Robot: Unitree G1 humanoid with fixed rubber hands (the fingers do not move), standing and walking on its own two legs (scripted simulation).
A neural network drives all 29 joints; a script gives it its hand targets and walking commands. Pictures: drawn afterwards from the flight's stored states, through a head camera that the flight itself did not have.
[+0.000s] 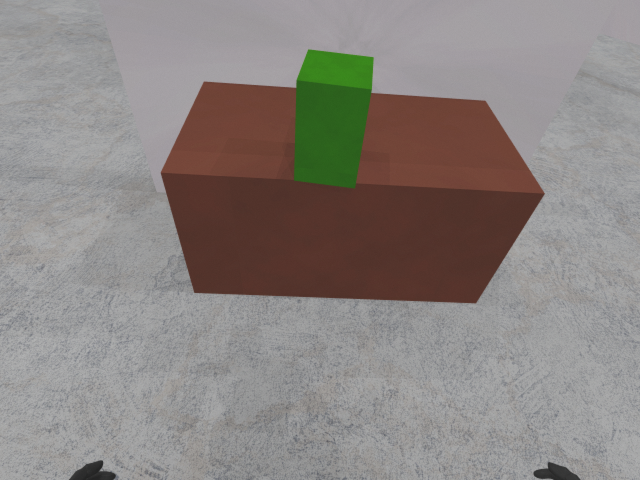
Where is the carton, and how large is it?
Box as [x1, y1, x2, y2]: [294, 49, 373, 187]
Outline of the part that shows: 308,49 296,81 294,180 354,187 371,90 373,57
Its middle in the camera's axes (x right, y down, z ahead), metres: +0.03 -0.32 +1.03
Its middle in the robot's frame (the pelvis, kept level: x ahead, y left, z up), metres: +0.99 -0.03 -0.05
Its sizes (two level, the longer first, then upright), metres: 0.189 0.170 0.281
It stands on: a pedestal, 0.55 m high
